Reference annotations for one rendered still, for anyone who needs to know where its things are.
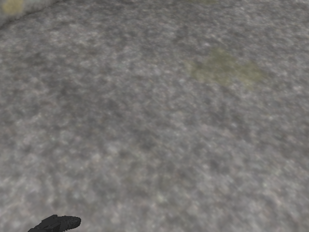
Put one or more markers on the left robot hand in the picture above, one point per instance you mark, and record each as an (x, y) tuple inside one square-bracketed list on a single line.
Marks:
[(57, 224)]

